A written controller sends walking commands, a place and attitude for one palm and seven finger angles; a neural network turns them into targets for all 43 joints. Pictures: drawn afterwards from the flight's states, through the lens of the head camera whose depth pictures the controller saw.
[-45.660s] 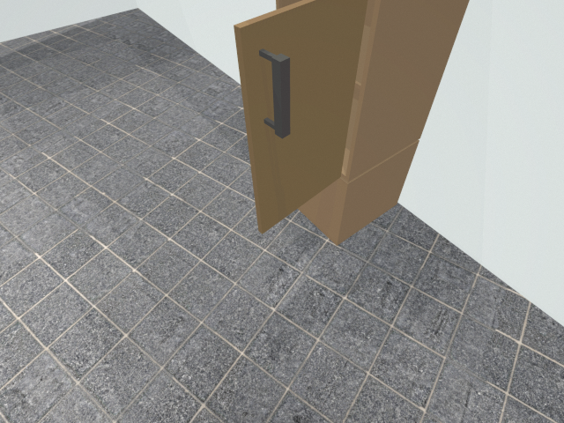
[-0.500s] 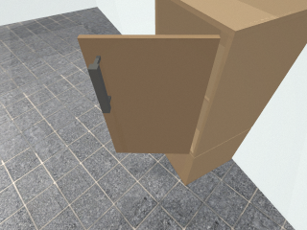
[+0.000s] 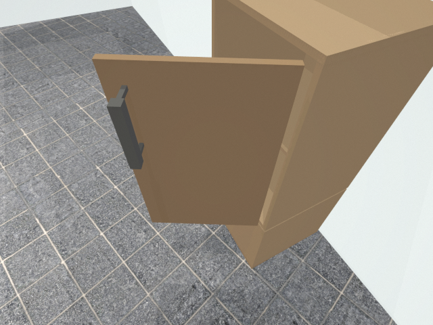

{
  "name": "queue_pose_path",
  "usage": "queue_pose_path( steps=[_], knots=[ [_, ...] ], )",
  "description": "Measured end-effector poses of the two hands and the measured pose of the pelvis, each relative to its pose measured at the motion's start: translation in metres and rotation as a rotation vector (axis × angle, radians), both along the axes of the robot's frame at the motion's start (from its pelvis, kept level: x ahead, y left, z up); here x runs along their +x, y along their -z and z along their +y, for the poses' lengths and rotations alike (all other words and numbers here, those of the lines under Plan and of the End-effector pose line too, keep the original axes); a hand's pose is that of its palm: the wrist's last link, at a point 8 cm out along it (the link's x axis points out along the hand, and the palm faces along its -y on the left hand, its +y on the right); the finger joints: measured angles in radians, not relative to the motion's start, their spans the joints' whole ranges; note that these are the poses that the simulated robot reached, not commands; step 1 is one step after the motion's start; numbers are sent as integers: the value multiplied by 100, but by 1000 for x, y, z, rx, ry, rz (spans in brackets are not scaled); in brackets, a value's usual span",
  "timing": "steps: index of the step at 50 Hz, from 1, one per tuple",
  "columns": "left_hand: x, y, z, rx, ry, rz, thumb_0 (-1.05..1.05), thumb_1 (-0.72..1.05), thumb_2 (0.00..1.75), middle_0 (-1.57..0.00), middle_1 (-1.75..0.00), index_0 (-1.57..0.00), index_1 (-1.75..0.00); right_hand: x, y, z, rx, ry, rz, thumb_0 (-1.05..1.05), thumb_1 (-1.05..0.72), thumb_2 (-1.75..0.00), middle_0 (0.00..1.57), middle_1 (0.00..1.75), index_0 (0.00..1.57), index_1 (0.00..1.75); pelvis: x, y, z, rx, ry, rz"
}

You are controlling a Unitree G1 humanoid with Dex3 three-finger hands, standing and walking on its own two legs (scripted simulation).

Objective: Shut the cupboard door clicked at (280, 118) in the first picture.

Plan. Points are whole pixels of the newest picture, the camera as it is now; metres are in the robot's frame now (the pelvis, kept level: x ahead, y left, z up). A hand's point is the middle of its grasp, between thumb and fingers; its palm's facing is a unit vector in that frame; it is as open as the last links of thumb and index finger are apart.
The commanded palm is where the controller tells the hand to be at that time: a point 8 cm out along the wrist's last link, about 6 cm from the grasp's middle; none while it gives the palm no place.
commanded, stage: raise the hand and make a fist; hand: left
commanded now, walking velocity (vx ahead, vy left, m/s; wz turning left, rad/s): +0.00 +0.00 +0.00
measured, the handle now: (130, 129) +0.44 +0.21 +0.11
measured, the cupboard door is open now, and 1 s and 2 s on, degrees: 60 60 60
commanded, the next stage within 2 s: bring the fist close to the handle in 2.00 s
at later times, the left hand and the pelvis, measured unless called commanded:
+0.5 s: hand out of the picture +0.11 +0.19 -0.04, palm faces +0.09 -1.00 -0.03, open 6.2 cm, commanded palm +0.10 +0.24 -0.02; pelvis -0.05 -0.03 -0.06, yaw +2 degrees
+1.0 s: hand (76, 304) +0.14 +0.22 +0.04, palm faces +0.14 -0.99 -0.06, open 3.8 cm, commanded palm +0.11 +0.25 +0.04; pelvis -0.07 +0.01 -0.05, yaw +1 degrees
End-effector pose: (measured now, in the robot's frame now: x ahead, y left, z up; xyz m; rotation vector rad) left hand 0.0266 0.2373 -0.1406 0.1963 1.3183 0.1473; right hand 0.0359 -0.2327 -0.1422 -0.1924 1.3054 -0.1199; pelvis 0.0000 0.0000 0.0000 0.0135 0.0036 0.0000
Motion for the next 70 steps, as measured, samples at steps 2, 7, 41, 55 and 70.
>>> queue_pose_path(
  steps=[2, 7, 41, 55, 70],
  knots=[
    [2, -1, 0, 4, -3, 1, 1, 91, 90, -20, -30, -20, -30, 2, 0, -1, 1, -2, 2, 0, -91, -90, 20, 29, 20, 30, 2, 0, -1, 0, -1, 1],
    [30, -19, 10, 37, -100, -201, 1, 91, 90, -20, -30, -21, -30, 13, -2, -7, -34, 3, -104, 1, -91, -90, 20, 30, 20, 30, 0, 5, -4, -7, -9, -3],
    [111, -155, -13, -258, 226, -1248, 2, 90, 90, -70, -85, -71, -85, 45, -17, 8, 3, -29, -728, 1, -90, -90, 20, 30, 20, 30, -75, 59, -9, -25, -11, 110],
    [97, -185, 21, -147, 154, -1343, 2, 91, 90, -96, -113, -96, -113, 48, -27, 19, -41, -145, -684, 2, -90, -90, 20, 30, 20, 30, -64, 49, 19, -49, -32, 92],
    [118, -236, 32, -112, 127, -1381, 2, 90, 90, -123, -142, -123, -142, 113, -69, 53, 53, -212, -846, 1, -90, -90, 20, 30, 20, 30, -46, 29, 18, -43, -38, 30]
  ],
)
